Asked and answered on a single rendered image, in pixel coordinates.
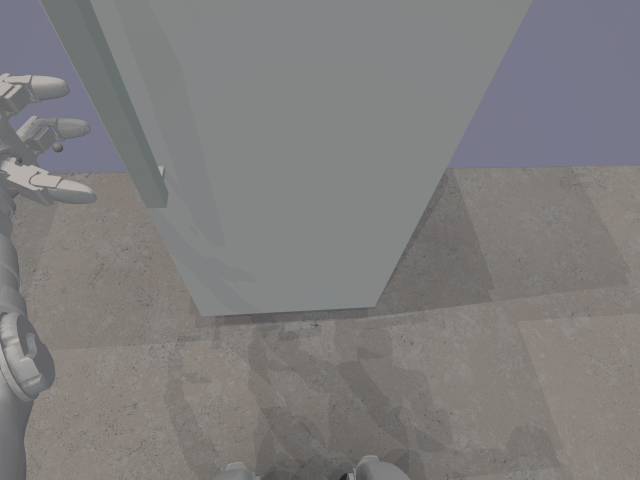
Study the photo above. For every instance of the right robot shin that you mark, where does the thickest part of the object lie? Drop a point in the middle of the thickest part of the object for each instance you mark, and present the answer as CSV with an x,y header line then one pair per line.
x,y
369,458

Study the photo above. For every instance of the left robot forearm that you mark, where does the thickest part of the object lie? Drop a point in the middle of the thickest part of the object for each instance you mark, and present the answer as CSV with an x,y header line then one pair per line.
x,y
10,298

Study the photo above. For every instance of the robot shin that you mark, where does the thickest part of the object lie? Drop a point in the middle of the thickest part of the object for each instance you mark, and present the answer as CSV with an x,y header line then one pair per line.
x,y
236,465
369,458

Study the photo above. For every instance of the robot left hand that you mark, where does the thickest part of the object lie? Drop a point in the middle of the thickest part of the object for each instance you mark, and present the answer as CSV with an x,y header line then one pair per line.
x,y
33,138

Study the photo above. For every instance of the handle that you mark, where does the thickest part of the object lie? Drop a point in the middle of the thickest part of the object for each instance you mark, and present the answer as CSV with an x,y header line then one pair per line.
x,y
80,33

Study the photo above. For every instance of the fridge door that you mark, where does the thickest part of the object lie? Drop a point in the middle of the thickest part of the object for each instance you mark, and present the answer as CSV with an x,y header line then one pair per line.
x,y
302,139

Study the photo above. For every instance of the left robot shin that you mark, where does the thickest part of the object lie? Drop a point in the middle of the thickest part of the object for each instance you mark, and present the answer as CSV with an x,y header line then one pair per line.
x,y
236,465

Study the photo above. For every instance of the left robot upper arm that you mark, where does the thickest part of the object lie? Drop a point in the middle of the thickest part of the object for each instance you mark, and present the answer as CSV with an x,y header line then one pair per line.
x,y
26,369

